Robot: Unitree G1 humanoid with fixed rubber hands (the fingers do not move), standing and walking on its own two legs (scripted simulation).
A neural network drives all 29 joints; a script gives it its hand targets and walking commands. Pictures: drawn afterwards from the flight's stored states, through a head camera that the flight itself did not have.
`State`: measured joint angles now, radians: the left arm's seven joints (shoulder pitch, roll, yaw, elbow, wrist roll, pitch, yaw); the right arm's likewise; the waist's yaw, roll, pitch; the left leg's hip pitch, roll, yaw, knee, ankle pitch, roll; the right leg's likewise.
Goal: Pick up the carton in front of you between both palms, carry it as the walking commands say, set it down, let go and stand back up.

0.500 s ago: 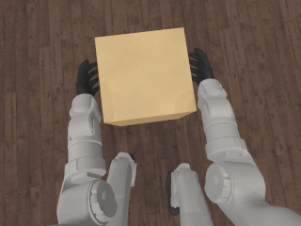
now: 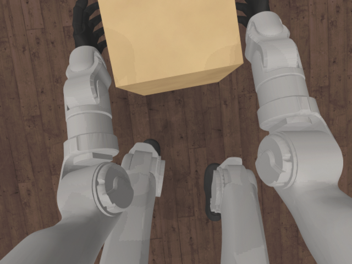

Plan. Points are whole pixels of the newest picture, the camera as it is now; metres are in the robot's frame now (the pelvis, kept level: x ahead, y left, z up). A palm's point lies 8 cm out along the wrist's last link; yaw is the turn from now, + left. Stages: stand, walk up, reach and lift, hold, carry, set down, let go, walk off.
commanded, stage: set down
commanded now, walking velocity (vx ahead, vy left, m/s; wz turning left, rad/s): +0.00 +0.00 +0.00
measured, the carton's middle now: (171, 37) +0.54 +0.10 -0.21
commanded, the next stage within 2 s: none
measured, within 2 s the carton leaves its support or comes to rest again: rests again in 1.00 s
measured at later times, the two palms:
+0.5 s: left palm (101, 44) +0.51 +0.25 -0.24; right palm (232, 26) +0.60 -0.04 -0.26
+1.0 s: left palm (101, 49) +0.50 +0.26 -0.25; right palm (230, 30) +0.59 -0.04 -0.27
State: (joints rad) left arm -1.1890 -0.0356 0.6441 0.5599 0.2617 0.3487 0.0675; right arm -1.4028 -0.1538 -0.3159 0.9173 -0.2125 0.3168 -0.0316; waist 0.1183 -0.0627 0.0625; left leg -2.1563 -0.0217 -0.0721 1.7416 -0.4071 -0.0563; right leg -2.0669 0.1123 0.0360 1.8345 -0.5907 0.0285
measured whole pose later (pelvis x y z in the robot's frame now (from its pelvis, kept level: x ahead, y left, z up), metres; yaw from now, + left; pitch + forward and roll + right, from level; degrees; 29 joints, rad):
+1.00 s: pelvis +0.00 -0.01 -0.08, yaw +1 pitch +41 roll +4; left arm -1.44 0.18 0.62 0.89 0.14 0.24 -0.01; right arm -1.67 -0.29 -0.07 1.15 -0.07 0.24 -0.06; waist 0.18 -0.03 0.36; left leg -2.27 0.00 -0.05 2.04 -0.50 -0.09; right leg -2.22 0.16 0.05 2.18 -0.68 0.01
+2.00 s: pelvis -0.01 -0.01 -0.08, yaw +3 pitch +38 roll +4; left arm -1.47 0.26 0.41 0.91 -0.14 0.15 0.13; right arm -1.72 -0.51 0.13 1.10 0.14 0.23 -0.04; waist 0.20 -0.02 0.39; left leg -2.23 -0.01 -0.01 2.02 -0.46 -0.06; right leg -2.16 0.10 0.06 2.17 -0.67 0.02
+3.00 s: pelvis +0.03 +0.00 +0.17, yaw +0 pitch +46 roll +0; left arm -0.99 0.12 0.45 0.62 0.07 0.25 0.02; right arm -1.29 -0.34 -0.23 0.96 -0.15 0.27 0.04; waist 0.17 -0.05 -0.03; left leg -1.61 0.02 -0.03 1.05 -0.24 -0.03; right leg -1.54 0.07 0.06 1.13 -0.38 0.02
